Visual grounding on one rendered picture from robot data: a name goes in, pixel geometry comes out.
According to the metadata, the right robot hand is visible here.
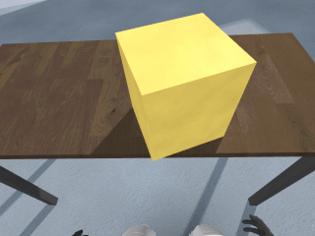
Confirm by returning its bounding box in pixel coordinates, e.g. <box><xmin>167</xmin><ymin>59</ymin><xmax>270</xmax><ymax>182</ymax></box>
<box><xmin>242</xmin><ymin>214</ymin><xmax>274</xmax><ymax>236</ymax></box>

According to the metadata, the robot thigh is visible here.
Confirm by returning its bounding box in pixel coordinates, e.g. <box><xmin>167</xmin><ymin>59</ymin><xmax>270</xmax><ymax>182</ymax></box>
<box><xmin>122</xmin><ymin>225</ymin><xmax>157</xmax><ymax>236</ymax></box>
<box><xmin>189</xmin><ymin>225</ymin><xmax>224</xmax><ymax>236</ymax></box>

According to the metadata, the left robot thigh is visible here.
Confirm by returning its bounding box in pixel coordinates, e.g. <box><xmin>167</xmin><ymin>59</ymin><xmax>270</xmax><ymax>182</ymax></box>
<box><xmin>122</xmin><ymin>225</ymin><xmax>157</xmax><ymax>236</ymax></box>

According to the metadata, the right robot thigh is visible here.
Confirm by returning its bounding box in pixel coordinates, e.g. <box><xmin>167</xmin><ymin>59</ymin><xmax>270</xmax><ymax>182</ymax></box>
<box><xmin>189</xmin><ymin>225</ymin><xmax>224</xmax><ymax>236</ymax></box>

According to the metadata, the carton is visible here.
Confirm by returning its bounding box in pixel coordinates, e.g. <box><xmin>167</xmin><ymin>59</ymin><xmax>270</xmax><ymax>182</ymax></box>
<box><xmin>115</xmin><ymin>13</ymin><xmax>257</xmax><ymax>161</ymax></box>

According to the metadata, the table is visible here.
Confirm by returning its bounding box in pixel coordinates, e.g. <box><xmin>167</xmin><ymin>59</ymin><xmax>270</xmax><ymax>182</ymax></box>
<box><xmin>0</xmin><ymin>32</ymin><xmax>315</xmax><ymax>206</ymax></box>

